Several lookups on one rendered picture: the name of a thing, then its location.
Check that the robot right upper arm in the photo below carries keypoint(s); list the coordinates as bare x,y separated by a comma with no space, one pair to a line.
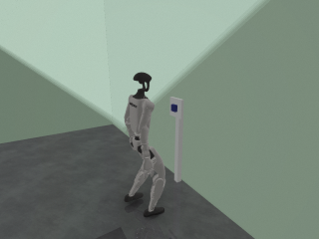
148,108

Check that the right robot hand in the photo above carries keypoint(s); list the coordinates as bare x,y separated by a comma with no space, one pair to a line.
148,165

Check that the robot left forearm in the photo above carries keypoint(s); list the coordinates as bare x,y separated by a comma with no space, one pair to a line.
129,129

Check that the button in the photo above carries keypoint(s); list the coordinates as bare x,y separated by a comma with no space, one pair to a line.
173,108

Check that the robot head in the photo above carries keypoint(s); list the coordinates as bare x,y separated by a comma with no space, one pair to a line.
142,78

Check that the robot right forearm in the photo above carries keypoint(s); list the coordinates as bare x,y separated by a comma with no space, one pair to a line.
144,138

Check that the panel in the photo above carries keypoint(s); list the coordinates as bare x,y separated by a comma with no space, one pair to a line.
178,135

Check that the robot left upper arm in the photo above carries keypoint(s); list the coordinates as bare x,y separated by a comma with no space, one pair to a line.
127,115

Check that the robot right shin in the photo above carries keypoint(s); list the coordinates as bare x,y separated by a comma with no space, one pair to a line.
156,192

